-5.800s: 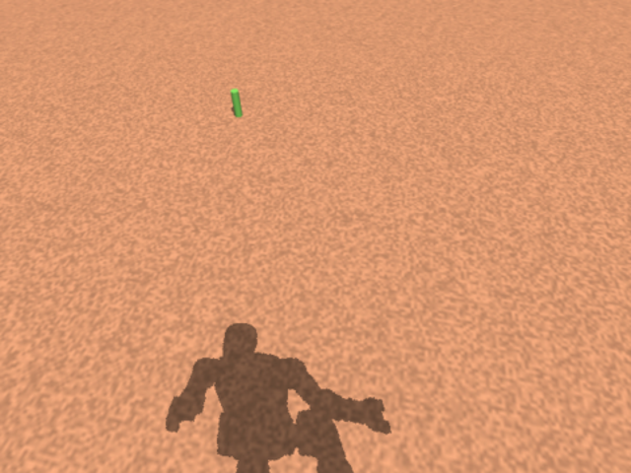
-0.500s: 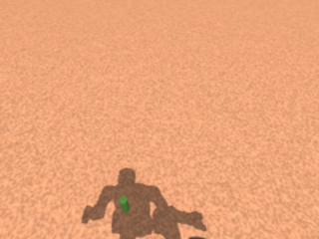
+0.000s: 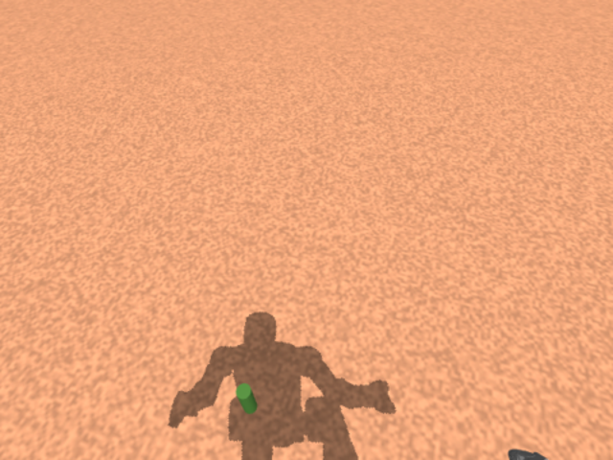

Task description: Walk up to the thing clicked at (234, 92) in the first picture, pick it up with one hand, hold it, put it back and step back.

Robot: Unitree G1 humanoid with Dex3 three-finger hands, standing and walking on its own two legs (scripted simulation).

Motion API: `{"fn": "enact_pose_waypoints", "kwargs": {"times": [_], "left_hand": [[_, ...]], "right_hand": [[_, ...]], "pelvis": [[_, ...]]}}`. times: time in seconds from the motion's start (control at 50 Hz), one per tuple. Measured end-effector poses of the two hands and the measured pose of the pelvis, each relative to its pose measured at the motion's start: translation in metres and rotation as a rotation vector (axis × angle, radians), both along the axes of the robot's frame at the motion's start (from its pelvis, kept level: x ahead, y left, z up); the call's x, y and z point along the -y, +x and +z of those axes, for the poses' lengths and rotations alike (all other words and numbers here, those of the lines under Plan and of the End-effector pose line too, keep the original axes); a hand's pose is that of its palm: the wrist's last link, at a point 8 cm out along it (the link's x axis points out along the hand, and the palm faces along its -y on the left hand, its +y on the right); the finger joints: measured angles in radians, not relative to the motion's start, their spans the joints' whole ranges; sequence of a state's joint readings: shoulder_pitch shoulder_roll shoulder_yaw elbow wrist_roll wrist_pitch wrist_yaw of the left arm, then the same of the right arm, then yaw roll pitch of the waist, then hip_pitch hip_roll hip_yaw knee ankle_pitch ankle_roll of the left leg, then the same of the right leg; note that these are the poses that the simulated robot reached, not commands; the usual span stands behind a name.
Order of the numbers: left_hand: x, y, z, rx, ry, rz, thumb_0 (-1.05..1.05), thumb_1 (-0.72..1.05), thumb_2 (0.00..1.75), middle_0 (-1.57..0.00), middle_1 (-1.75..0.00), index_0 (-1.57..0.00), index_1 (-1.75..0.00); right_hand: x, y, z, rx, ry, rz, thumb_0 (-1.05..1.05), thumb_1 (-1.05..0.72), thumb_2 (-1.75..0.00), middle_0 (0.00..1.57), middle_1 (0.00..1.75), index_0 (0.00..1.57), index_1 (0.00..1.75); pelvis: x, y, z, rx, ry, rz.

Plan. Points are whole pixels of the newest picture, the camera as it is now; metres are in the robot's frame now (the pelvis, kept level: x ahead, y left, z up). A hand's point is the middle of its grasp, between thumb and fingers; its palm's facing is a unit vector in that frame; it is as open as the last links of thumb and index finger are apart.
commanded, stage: walk up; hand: left
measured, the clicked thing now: (247, 399) +0.38 +0.21 -0.69
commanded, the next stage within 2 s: stand in 1.02 s
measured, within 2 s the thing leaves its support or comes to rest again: neither
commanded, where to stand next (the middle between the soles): +0.05 -0.01 m, yaw +0 degrees
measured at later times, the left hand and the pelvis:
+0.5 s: hand out of the picture +0.11 +0.25 -0.15, palm faces -0.06 -0.93 -0.36, open 7.3 cm; pelvis +0.01 -0.01 +0.00, yaw -1 degrees
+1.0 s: hand out of the picture +0.10 +0.25 -0.14, palm faces -0.06 -0.93 -0.37, open 7.3 cm; pelvis +0.01 -0.01 +0.00, yaw -2 degrees
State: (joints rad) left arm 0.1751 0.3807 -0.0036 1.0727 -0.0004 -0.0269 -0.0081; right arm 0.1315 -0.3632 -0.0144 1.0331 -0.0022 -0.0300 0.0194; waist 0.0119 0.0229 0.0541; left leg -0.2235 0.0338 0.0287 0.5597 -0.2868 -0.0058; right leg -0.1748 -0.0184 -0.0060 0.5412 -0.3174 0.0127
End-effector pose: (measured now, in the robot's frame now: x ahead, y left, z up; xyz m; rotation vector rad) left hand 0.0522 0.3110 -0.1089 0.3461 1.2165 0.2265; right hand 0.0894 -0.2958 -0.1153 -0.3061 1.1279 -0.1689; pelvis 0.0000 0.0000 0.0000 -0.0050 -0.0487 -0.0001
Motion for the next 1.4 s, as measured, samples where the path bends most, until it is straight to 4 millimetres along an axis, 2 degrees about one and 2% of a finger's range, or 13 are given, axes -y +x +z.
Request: {"fn": "enact_pose_waypoints", "kwargs": {"times": [0.14,0.32,0.58,0.8,0.98,1.08,1.26,1.4], "left_hand": [[0.005,0.029,0.001,0.043,0.002,-0.024,0.00,0.91,0.89,-0.20,-0.30,-0.20,-0.30],[0.016,0.047,-0.002,0.056,-0.014,-0.053,0.00,0.91,0.89,-0.20,-0.30,-0.20,-0.30],[0.017,0.048,-0.004,0.027,-0.018,-0.060,0.00,0.91,0.89,-0.20,-0.30,-0.20,-0.30],[0.012,0.048,0.000,0.027,-0.011,-0.052,0.00,0.91,0.89,-0.20,-0.30,-0.20,-0.30],[0.018,0.044,0.003,0.020,-0.011,-0.058,0.00,0.91,0.89,-0.20,-0.30,-0.20,-0.30],[0.018,0.045,0.003,0.006,-0.021,-0.048,0.00,0.91,0.89,-0.20,-0.30,-0.20,-0.30],[0.018,0.051,0.005,0.021,-0.039,-0.057,0.00,0.91,0.89,-0.20,-0.30,-0.20,-0.30],[0.015,0.042,0.007,0.020,-0.044,-0.052,0.00,0.91,0.89,-0.20,-0.30,-0.20,-0.30]], "right_hand": [[0.008,0.007,0.001,-0.002,-0.012,-0.018,0.00,-0.90,-0.90,0.20,0.30,0.20,0.30],[0.022,-0.007,0.003,-0.041,-0.037,-0.059,0.00,-0.90,-0.90,0.20,0.30,0.20,0.30],[0.021,-0.025,0.000,-0.089,-0.032,-0.085,0.00,-0.90,-0.90,0.20,0.30,0.20,0.30],[0.014,-0.021,-0.001,-0.070,-0.018,-0.079,0.00,-0.90,-0.90,0.20,0.30,0.20,0.30],[0.019,-0.015,0.000,-0.061,-0.014,-0.079,0.00,-0.90,-0.90,0.20,0.30,0.20,0.30],[0.015,-0.013,0.003,-0.068,-0.015,-0.082,0.00,-0.90,-0.90,0.20,0.30,0.20,0.30],[0.003,-0.007,0.012,-0.057,-0.011,-0.071,0.00,-0.90,-0.90,0.20,0.30,0.20,0.30],[-0.004,-0.012,0.014,-0.050,-0.005,-0.065,0.00,-0.90,-0.90,0.20,0.30,0.20,0.30]], "pelvis": [[0.002,0.005,-0.001,0.003,0.008,-0.003],[0.007,0.009,-0.001,0.009,0.008,-0.010],[0.007,0.009,0.000,0.012,0.007,-0.020],[0.004,0.009,0.001,0.015,0.016,-0.030],[0.008,0.010,0.003,0.013,0.008,-0.028],[0.004,0.011,0.007,0.008,0.008,-0.028],[-0.001,0.001,0.014,0.003,0.002,-0.028],[-0.005,-0.005,0.016,0.001,0.003,-0.026]]}}
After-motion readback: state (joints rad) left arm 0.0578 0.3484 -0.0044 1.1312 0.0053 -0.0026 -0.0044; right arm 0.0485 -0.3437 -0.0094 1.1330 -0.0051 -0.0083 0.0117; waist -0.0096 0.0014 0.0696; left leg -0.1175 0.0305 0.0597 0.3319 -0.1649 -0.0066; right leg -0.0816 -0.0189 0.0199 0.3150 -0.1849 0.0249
